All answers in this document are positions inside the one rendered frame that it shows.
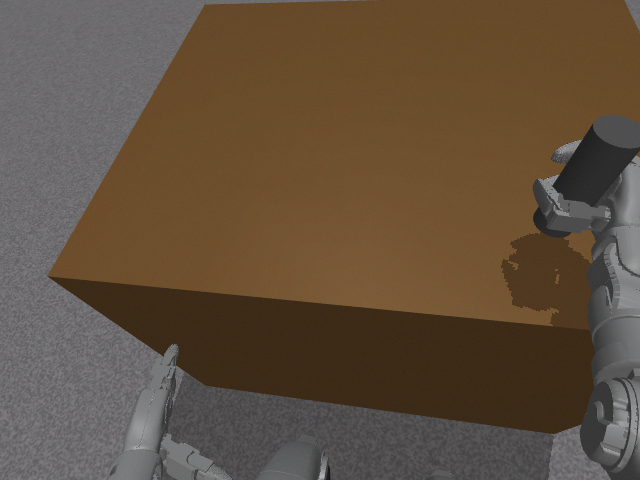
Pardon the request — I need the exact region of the right robot arm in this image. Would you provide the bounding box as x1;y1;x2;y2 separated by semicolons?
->
580;226;640;480

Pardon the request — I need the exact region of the right robot hand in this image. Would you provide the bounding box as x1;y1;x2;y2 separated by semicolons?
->
533;139;640;241

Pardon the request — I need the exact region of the left robot hand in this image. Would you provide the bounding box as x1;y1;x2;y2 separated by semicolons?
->
122;344;232;480

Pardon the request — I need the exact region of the left robot arm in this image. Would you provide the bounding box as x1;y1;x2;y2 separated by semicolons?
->
106;449;163;480

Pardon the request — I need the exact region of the can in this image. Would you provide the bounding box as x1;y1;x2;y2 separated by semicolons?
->
533;115;640;238

